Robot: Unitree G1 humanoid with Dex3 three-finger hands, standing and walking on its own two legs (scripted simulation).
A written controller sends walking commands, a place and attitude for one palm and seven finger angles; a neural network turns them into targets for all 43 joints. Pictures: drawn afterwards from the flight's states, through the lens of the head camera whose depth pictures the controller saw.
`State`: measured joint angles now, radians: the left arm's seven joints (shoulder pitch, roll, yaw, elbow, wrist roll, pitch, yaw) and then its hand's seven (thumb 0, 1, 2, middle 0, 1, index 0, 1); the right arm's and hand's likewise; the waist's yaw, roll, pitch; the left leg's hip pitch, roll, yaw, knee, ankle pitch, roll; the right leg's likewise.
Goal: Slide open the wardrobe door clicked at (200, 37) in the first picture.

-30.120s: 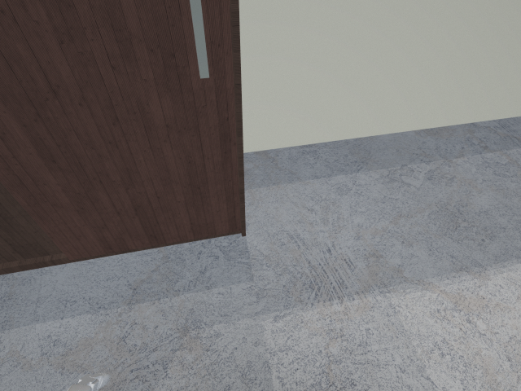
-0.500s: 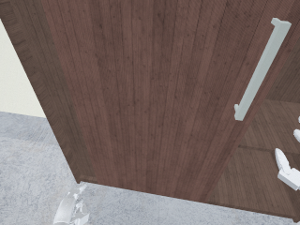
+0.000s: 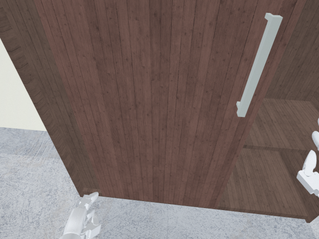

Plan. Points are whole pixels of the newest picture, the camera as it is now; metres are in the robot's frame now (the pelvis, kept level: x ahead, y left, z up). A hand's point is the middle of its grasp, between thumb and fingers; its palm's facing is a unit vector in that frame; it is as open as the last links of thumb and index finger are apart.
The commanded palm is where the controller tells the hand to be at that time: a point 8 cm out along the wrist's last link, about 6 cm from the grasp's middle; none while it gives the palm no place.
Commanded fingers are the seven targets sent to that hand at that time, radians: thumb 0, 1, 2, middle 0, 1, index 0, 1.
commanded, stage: step back with the hand held close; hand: right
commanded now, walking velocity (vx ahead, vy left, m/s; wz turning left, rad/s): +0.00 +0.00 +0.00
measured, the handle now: (253, 70) +0.51 -0.29 +0.22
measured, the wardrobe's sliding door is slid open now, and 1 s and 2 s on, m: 0.56 0.56 0.56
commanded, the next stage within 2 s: stop stepping back and stand still in 1.34 s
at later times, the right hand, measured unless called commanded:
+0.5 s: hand out of the picture +0.16 -0.30 +0.17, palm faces +0.40 +0.78 -0.48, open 7.4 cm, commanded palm +0.11 -0.34 +0.18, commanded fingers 0.00 -0.90 -0.90 0.20 0.30 0.20 0.30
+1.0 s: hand out of the picture +0.10 -0.33 +0.17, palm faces +0.46 +0.80 -0.38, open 7.4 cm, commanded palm +0.03 -0.37 +0.18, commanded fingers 0.00 -0.90 -0.90 0.20 0.30 0.20 0.30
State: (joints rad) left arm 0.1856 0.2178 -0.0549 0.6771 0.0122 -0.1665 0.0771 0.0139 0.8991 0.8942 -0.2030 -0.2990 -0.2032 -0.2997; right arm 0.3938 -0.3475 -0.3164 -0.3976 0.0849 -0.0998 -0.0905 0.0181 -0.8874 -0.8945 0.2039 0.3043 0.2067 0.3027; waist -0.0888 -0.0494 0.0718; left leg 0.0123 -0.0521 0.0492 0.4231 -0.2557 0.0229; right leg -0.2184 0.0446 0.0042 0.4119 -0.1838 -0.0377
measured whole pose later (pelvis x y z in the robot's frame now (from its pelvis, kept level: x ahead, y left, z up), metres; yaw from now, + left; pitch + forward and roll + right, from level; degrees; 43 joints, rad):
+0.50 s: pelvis -0.05 -0.04 -0.01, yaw +2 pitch -2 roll +2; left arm 0.29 0.21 -0.02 0.62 -0.01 -0.12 0.06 0.01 0.90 0.89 -0.20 -0.30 -0.20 -0.30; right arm 0.56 -0.43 -0.46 -0.53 0.03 -0.26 -0.14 0.02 -0.89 -0.90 0.21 0.30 0.21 0.30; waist 0.00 -0.01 0.04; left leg -0.32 0.01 0.02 0.56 -0.25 -0.01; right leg -0.41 0.03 0.02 0.59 -0.19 -0.05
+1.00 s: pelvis -0.10 -0.07 -0.02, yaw -1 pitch -1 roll +2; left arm 0.16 0.21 -0.01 0.59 0.00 -0.10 0.08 0.01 0.90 0.89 -0.20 -0.30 -0.20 -0.30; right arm 0.46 -0.41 -0.42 -0.58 0.03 -0.23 -0.15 0.02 -0.89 -0.90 0.21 0.30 0.21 0.30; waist -0.03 0.05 0.05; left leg -0.37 0.04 0.03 0.64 -0.27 -0.04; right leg -0.40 0.00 0.03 0.63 -0.17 -0.02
